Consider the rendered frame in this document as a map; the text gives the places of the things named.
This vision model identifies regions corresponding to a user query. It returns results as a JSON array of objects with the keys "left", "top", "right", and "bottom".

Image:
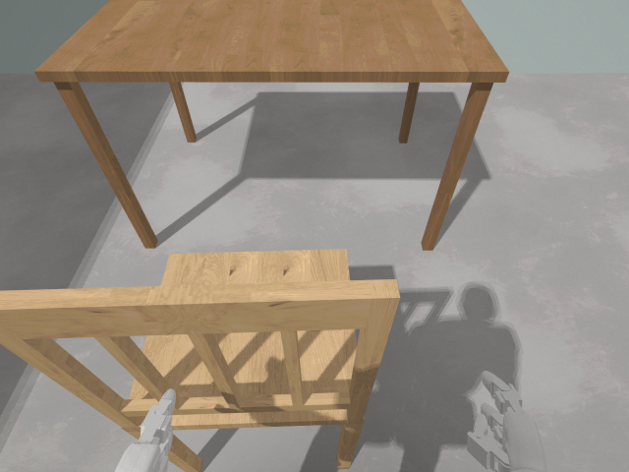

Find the right robot hand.
[{"left": 468, "top": 371, "right": 547, "bottom": 472}]

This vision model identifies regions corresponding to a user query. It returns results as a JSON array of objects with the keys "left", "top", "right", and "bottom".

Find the left robot hand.
[{"left": 114, "top": 388, "right": 176, "bottom": 472}]

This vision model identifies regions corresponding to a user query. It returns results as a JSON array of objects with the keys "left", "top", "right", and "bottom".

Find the table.
[{"left": 34, "top": 0, "right": 509, "bottom": 251}]

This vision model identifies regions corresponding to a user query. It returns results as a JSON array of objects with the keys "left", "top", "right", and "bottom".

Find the chair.
[{"left": 0, "top": 249, "right": 400, "bottom": 472}]

